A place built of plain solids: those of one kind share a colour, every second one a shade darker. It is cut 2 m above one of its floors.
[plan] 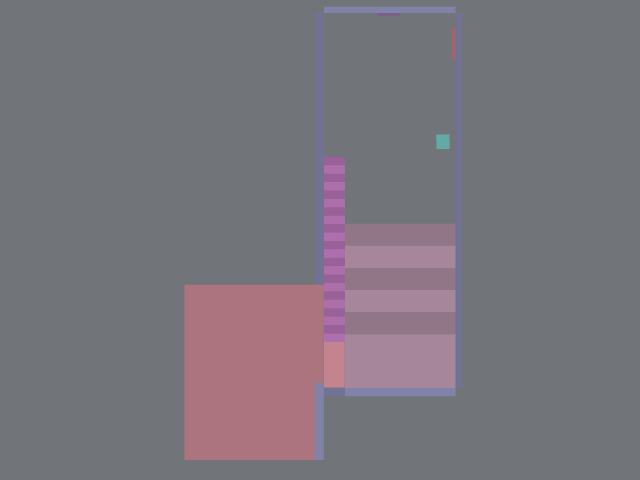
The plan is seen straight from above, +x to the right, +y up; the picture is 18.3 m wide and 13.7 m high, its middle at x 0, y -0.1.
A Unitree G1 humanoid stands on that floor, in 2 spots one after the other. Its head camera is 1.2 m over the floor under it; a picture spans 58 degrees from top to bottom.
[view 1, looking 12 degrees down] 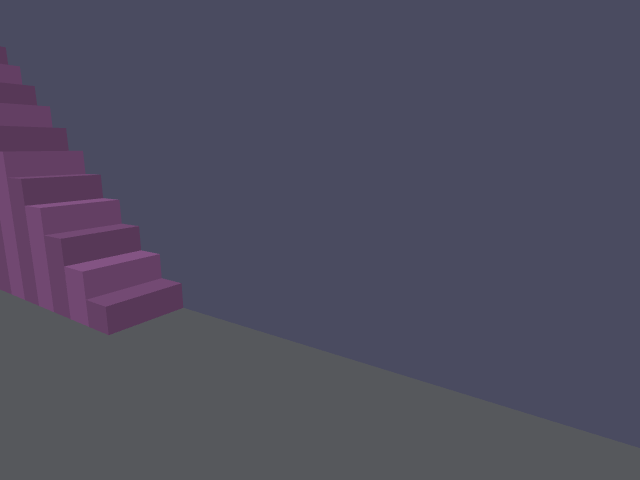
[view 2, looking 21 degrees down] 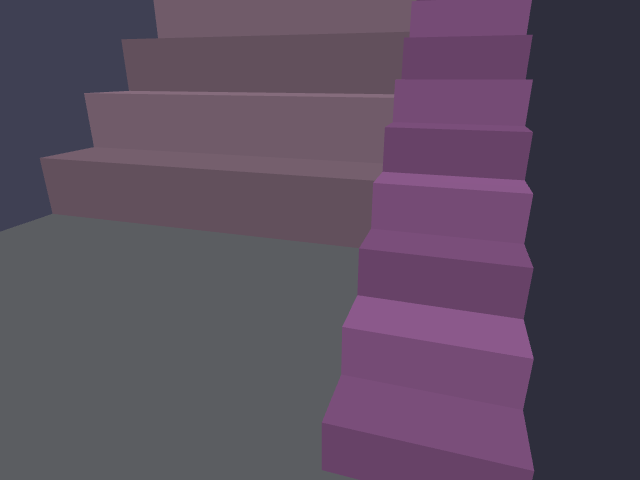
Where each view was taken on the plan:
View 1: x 2.13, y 4.90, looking -146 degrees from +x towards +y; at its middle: wall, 2.49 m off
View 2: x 0.41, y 3.28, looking -73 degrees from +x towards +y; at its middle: mass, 3.26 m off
